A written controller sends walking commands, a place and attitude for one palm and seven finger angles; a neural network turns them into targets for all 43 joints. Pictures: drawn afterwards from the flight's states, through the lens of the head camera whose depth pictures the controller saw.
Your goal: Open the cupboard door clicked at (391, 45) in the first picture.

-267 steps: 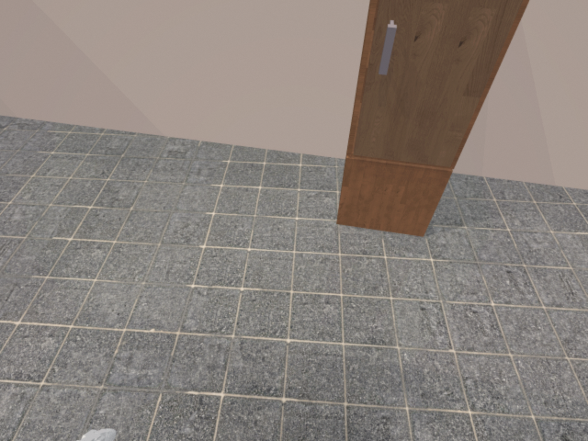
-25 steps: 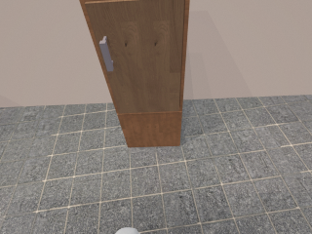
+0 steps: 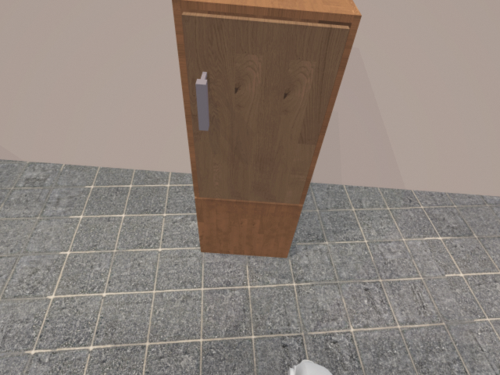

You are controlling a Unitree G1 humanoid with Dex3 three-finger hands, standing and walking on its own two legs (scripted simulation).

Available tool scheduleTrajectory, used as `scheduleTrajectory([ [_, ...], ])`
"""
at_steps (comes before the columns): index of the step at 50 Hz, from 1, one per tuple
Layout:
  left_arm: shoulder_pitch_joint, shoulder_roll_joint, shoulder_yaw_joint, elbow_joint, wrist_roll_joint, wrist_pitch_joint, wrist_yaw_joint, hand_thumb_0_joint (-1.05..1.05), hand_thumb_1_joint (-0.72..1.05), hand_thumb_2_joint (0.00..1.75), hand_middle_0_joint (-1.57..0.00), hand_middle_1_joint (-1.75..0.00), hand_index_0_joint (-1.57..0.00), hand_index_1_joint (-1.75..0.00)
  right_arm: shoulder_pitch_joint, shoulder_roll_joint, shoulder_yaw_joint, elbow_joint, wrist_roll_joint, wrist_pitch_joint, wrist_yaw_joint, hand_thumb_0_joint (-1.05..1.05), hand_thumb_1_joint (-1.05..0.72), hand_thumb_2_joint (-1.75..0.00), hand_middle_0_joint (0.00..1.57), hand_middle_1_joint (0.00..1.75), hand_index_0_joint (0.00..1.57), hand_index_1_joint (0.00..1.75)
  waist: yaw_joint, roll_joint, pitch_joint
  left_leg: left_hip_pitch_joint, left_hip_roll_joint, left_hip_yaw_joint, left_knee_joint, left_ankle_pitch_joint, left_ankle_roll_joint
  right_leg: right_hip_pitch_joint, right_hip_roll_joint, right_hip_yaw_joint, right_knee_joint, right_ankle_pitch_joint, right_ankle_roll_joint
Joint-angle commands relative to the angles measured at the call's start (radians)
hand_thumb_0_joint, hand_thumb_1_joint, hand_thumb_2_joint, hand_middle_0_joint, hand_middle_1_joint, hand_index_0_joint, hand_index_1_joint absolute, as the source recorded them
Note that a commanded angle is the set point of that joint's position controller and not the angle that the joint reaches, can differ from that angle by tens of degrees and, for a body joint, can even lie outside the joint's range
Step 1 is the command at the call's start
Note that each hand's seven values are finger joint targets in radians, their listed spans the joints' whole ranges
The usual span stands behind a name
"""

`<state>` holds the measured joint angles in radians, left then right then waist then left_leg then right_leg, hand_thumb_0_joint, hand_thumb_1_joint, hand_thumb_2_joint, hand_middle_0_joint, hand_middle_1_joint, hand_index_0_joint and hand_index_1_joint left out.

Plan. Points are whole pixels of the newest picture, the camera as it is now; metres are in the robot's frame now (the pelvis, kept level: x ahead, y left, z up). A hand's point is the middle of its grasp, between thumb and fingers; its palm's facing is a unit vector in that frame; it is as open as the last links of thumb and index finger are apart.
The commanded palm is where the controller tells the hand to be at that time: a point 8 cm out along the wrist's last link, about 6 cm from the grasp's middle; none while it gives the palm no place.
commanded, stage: take the last steps up to it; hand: left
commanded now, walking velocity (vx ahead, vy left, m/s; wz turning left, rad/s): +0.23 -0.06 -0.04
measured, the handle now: (204, 101) +0.70 +0.17 +0.06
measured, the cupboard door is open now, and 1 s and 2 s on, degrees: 0 0 0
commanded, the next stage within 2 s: come to a stop and stand still in 0.24 s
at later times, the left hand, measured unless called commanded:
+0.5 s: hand (186, 352) +0.20 +0.13 -0.18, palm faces +0.04 -0.98 -0.20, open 7.2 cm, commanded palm none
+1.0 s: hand (186, 374) +0.16 +0.12 -0.17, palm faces +0.01 -0.96 -0.27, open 7.3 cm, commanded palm none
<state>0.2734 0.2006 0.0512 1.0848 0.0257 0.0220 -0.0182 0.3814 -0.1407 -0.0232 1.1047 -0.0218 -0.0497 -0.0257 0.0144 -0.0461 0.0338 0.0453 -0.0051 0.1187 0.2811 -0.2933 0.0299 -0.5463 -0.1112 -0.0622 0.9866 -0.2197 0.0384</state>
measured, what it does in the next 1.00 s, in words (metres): walks ahead: right foot, then left foot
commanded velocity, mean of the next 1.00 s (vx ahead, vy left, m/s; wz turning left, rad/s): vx -0.03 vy -0.02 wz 0.00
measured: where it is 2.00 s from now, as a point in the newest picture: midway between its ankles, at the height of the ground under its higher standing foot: outside the picture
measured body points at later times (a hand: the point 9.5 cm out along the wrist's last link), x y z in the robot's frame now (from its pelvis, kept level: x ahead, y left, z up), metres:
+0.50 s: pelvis +0.15 -0.05 -0.01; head +0.15 -0.05 +0.44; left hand +0.20 +0.18 -0.16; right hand +0.18 -0.28 -0.16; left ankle +0.20 +0.07 -0.72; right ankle +0.17 -0.14 -0.74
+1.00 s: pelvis +0.13 -0.07 -0.01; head +0.15 -0.10 +0.44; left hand +0.16 +0.17 -0.15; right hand +0.20 -0.30 -0.17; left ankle +0.21 +0.07 -0.74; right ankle +0.10 -0.18 -0.74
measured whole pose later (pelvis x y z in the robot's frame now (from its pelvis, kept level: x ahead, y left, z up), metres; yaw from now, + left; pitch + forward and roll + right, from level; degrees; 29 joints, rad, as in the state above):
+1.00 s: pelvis +0.13 -0.07 -0.01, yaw -2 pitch -1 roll +1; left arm 0.25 0.17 0.03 1.03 0.03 0.03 0.03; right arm 0.14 -0.18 -0.06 1.03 -0.02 0.05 -0.01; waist 0.01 0.04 0.06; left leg -0.37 0.05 0.06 0.58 -0.29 -0.02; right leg -0.20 -0.03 -0.05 0.56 -0.35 -0.01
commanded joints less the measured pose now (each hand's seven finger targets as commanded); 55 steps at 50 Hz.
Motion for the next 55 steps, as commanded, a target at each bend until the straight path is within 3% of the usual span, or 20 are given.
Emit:
scheduleTrajectory([
  [1,-0.14,0.02,0.001,-0.102,-0.007,-0.028,-0.005,0.0,0.9,0.9,-0.2,-0.3,-0.2,-0.3,0.084,-0.142,-0.031,-0.01,-0.002,-0.018,-0.013,0.0,-0.9,-0.9,0.2,0.3,0.2,0.3,-0.046,0.167,0.148,-0.049,0.287,-0.12,-0.083,0.446,0.129,-0.095,-0.011,-0.013,-0.174,0.015,-0.018],
  [5,-0.164,0.014,0.005,-0.112,-0.009,-0.037,-0.004,0.0,0.9,0.9,-0.2,-0.3,-0.2,-0.3,0.084,-0.155,-0.038,0.013,-0.011,-0.009,-0.013,0.0,-0.9,-0.9,0.2,0.3,0.2,0.3,-0.041,0.184,0.146,-0.096,0.299,-0.108,-0.023,0.489,0.115,0.063,0.033,-0.045,-0.305,-0.007,-0.057],
  [8,0.095,0.077,0.024,-0.034,-0.002,-0.062,0.005,0.0,0.9,0.9,-0.2,-0.3,-0.2,-0.3,0.074,-0.153,-0.038,0.02,0.001,-0.006,-0.007,0.0,-0.9,-0.9,0.2,0.3,0.2,0.3,0.075,0.068,-0.002,-0.187,0.221,-0.046,0.318,0.596,0.058,0.466,0.089,-0.071,-0.471,0.079,-0.087],
  [9,0.233,0.156,0.045,0.005,0.006,-0.079,0.018,0.0,0.9,0.9,-0.2,-0.3,-0.2,-0.3,0.1,-0.113,-0.034,0.012,0.013,-0.01,0.002,0.0,-0.9,-0.9,0.2,0.3,0.2,0.3,0.124,-0.079,-0.13,-0.364,0.132,0.016,0.595,0.331,0.013,0.696,-0.105,0.157,-0.506,0.163,-0.151],
  [10,0.299,0.237,0.058,0.016,-0.007,-0.081,0.024,0.0,0.9,0.9,-0.2,-0.3,-0.2,-0.3,0.134,-0.069,-0.026,-0.017,0.022,-0.012,0.0,0.0,-0.9,-0.9,0.2,0.3,0.2,0.3,0.1,-0.222,-0.226,-0.533,0.006,-0.004,0.91,-0.296,-0.015,0.793,-0.339,0.5,-0.62,0.352,-0.272],
  [11,0.231,0.236,0.058,-0.001,-0.018,-0.076,0.028,0.0,0.9,0.9,-0.2,-0.3,-0.2,-0.3,0.087,-0.085,-0.031,-0.021,0.026,-0.001,-0.001,0.0,-0.9,-0.9,0.2,0.3,0.2,0.3,0.1,-0.151,-0.215,-0.539,0.046,-0.117,1.023,-0.303,0.002,0.668,-0.345,0.517,-0.694,0.14,-0.305],
  [13,0.038,0.137,0.036,-0.055,-0.018,-0.066,0.039,0.0,0.9,0.9,-0.2,-0.3,-0.2,-0.3,0.001,-0.074,-0.038,-0.04,0.008,0.012,0.009,0.0,-0.9,-0.9,0.2,0.3,0.2,0.3,0.037,-0.004,-0.022,-0.574,0.119,-0.143,1.035,-0.144,0.008,0.399,-0.27,0.37,-0.766,-0.126,-0.26],
  [15,-0.041,0.062,0.01,-0.073,-0.009,-0.076,0.043,0.0,0.9,0.9,-0.2,-0.3,-0.2,-0.3,0.043,-0.037,-0.029,-0.024,-0.004,0.032,0.014,0.0,-0.9,-0.9,0.2,0.3,0.2,0.3,-0.029,-0.025,0.024,-0.505,0.136,-0.12,0.929,-0.061,-0.012,0.245,-0.199,0.191,-0.797,-0.013,-0.206],
  [17,-0.049,0.038,-0.002,-0.069,-0.006,-0.078,0.044,0.0,0.9,0.9,-0.2,-0.3,-0.2,-0.3,0.07,-0.022,-0.024,-0.017,-0.005,0.048,0.014,0.0,-0.9,-0.9,0.2,0.3,0.2,0.3,-0.058,-0.063,0.028,-0.44,0.131,-0.089,0.803,-0.057,-0.033,0.174,-0.162,0.11,-0.806,0.054,-0.197],
  [23,-0.036,0.079,0.001,-0.064,-0.005,-0.058,0.051,0.0,0.9,0.9,-0.2,-0.3,-0.2,-0.3,-0.005,-0.015,-0.003,-0.035,0.012,0.053,0.008,0.0,-0.9,-0.9,0.2,0.3,0.2,0.3,-0.029,-0.046,-0.023,-0.349,0.084,-0.067,0.418,-0.008,-0.063,0.281,-0.138,0.079,-0.699,0.36,-0.204],
  [26,-0.033,0.085,0.003,-0.06,-0.013,-0.036,0.056,0.0,0.9,0.9,-0.2,-0.3,-0.2,-0.3,-0.026,-0.053,-0.013,-0.038,0.013,0.057,0.003,0.0,-0.9,-0.9,0.2,0.3,0.2,0.3,-0.039,-0.049,-0.004,-0.208,0.083,-0.067,0.215,0.167,-0.06,0.219,-0.117,0.065,-0.613,0.273,-0.152],
  [30,0.031,0.037,-0.006,-0.069,-0.018,-0.003,0.059,0.0,0.9,0.9,-0.2,-0.3,-0.2,-0.3,-0.122,-0.163,-0.027,-0.086,0.005,0.046,-0.008,0.0,-0.9,-0.9,0.2,0.3,0.2,0.3,0.003,0.298,0.006,-0.316,0.306,-0.301,0.005,0.504,0.093,0.295,0.057,-0.04,-0.374,-0.129,-0.03],
  [34,0.052,0.039,-0.003,-0.059,-0.013,0.005,0.054,0.0,0.9,0.9,-0.2,-0.3,-0.2,-0.3,-0.184,-0.178,-0.041,-0.111,0.001,0.049,-0.023,0.0,-0.9,-0.9,0.2,0.3,0.2,0.3,0.0,0.198,-0.083,-0.173,0.34,-0.279,0.05,0.666,0.174,0.187,0.058,0.046,-0.117,-0.317,-0.027],
  [40,0.022,0.026,0.003,-0.092,-0.011,0.011,0.05,0.0,0.9,0.9,-0.2,-0.3,-0.2,-0.3,-0.179,-0.213,-0.065,-0.119,-0.001,0.065,-0.017,0.0,-0.9,-0.9,0.2,0.3,0.2,0.3,-0.034,0.183,-0.142,-0.103,0.326,-0.239,0.088,0.648,0.167,0.166,0.069,0.035,-0.129,-0.31,-0.01],
  [43,0.057,0.025,-0.001,-0.084,-0.011,0.006,0.05,0.0,0.9,0.9,-0.2,-0.3,-0.2,-0.3,-0.194,-0.202,-0.066,-0.12,0.0,0.066,-0.007,0.0,-0.9,-0.9,0.2,0.3,0.2,0.3,-0.023,0.197,-0.135,-0.187,0.291,-0.23,0.072,0.436,0.134,0.278,0.074,0.009,-0.318,-0.23,-0.019],
  [45,0.128,0.038,0.0,-0.06,-0.006,-0.002,0.051,0.0,0.9,0.9,-0.2,-0.3,-0.2,-0.3,-0.215,-0.179,-0.064,-0.125,0.009,0.07,0.0,0.0,-0.9,-0.9,0.2,0.3,0.2,0.3,0.013,0.118,-0.116,-0.289,0.212,-0.176,0.13,0.206,0.059,0.408,0.063,0.007,-0.597,-0.032,-0.022],
  [47,0.047,0.148,0.006,-0.086,0.003,-0.013,0.054,0.0,0.9,0.9,-0.2,-0.3,-0.2,-0.3,-0.23,-0.075,-0.043,-0.156,0.018,0.079,0.016,0.0,-0.9,-0.9,0.2,0.3,0.2,0.3,-0.017,-0.162,0.003,-0.42,0.052,-0.064,0.278,-0.09,-0.048,0.288,-0.194,0.293,-0.772,-0.086,-0.133],
  [48,0.01,0.154,0.009,-0.105,0.003,-0.017,0.055,0.0,0.9,0.9,-0.2,-0.3,-0.2,-0.3,-0.27,-0.085,-0.042,-0.165,0.011,0.09,0.018,0.0,-0.9,-0.9,0.2,0.3,0.2,0.3,-0.001,-0.179,0.024,-0.376,0.058,-0.087,0.37,-0.137,-0.046,0.176,-0.214,0.314,-0.799,-0.118,-0.175],
  [51,-0.057,0.11,-0.005,-0.099,-0.002,-0.025,0.054,0.0,0.9,0.9,-0.2,-0.3,-0.2,-0.3,-0.206,-0.085,-0.036,-0.107,0.009,0.089,0.014,0.0,-0.9,-0.9,0.2,0.3,0.2,0.3,-0.036,-0.121,0.035,-0.372,0.055,-0.113,0.455,-0.073,-0.037,0.223,-0.13,0.206,-0.716,0.097,-0.18],
  [55,-0.012,0.088,-0.013,-0.067,-0.011,-0.033,0.053,0.0,0.9,0.9,-0.2,-0.3,-0.2,-0.3,-0.155,-0.074,-0.021,-0.062,0.011,0.073,0.004,0.0,-0.9,-0.9,0.2,0.3,0.2,0.3,-0.027,-0.079,0.021,-0.292,0.061,-0.094,0.292,0.017,-0.048,0.286,-0.089,0.146,-0.642,0.235,-0.145],
])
